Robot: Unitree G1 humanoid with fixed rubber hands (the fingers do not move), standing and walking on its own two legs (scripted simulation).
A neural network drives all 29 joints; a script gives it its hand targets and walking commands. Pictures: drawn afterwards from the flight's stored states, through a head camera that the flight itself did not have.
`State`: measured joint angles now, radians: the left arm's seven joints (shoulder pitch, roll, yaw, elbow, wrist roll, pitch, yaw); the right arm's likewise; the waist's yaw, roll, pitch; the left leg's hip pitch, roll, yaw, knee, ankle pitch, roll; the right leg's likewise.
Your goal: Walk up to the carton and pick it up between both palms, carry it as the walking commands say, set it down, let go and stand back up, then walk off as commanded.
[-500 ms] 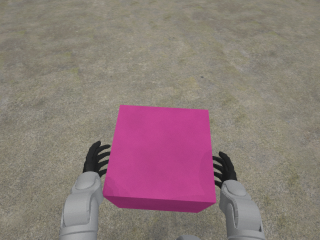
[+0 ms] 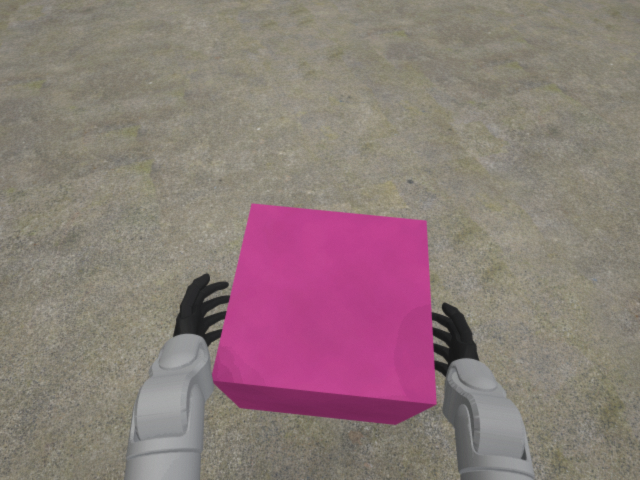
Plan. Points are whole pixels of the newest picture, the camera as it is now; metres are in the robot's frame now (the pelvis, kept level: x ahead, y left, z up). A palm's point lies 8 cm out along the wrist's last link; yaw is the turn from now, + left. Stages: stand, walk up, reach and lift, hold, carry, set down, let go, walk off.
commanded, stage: carry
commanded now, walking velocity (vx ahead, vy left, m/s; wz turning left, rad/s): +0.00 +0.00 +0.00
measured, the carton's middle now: (327, 320) +0.35 -0.01 -0.05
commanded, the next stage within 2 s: none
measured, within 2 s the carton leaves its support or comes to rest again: neither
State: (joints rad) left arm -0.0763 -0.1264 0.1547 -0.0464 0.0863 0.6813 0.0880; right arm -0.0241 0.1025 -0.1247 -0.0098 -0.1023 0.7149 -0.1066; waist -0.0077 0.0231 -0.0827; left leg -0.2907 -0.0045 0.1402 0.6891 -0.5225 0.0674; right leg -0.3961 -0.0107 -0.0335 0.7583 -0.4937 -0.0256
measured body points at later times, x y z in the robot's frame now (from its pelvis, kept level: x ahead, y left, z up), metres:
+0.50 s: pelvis +0.14 +0.06 +0.00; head +0.14 +0.08 +0.45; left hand +0.43 +0.23 +0.03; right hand +0.41 -0.11 +0.01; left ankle +0.02 +0.08 -0.71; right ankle +0.10 -0.07 -0.67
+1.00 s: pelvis +0.30 +0.11 +0.01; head +0.34 +0.13 +0.45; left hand +0.61 +0.26 +0.02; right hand +0.56 -0.07 +0.00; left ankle +0.29 +0.16 -0.71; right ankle +0.19 -0.02 -0.67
